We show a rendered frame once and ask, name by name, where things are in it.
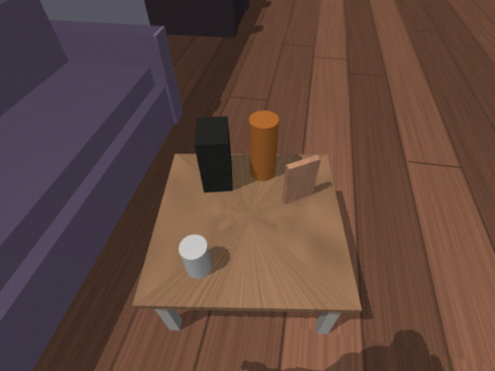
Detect coffee table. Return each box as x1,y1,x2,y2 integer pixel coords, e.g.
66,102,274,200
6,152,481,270
132,154,362,334

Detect sofa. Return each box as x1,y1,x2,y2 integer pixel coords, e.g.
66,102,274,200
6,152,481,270
0,0,183,371

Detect armchair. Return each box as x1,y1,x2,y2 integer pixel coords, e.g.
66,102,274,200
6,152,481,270
144,0,249,38

